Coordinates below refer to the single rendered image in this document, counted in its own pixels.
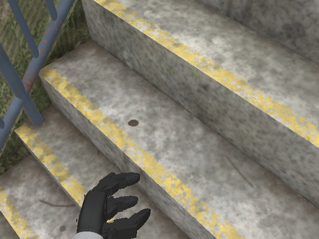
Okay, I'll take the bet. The left robot hand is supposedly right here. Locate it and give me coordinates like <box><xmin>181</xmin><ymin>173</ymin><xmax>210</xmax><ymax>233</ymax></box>
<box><xmin>76</xmin><ymin>172</ymin><xmax>151</xmax><ymax>239</ymax></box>

